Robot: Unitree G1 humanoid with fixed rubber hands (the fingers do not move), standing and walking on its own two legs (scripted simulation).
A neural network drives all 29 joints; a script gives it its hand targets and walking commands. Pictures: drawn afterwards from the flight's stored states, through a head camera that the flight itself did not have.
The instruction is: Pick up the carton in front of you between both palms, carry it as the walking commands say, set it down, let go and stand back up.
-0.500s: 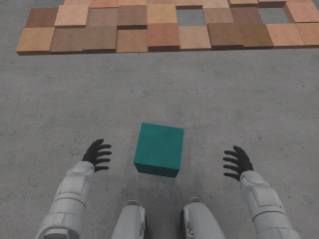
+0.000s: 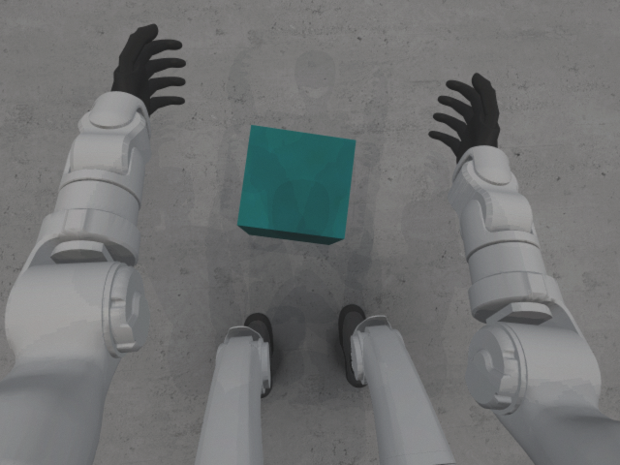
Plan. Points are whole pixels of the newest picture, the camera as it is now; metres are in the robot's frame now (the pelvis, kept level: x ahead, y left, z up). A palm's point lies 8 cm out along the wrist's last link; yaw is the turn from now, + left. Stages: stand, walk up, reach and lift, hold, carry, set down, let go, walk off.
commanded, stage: reach and lift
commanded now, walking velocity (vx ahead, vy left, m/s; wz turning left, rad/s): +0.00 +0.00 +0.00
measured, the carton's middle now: (295, 193) +0.50 -0.01 -0.52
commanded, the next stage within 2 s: none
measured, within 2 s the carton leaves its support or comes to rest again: leaves its support in 1.72 s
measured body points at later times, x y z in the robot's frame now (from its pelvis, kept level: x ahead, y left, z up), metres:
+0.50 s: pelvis +0.00 -0.01 -0.13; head +0.34 +0.01 +0.15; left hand +0.54 +0.18 -0.30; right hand +0.48 -0.21 -0.29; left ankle +0.08 +0.11 -0.61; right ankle +0.08 -0.14 -0.61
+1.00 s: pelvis -0.04 +0.00 -0.27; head +0.34 +0.01 -0.04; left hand +0.54 +0.17 -0.47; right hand +0.49 -0.21 -0.46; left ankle +0.08 +0.11 -0.61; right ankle +0.08 -0.14 -0.61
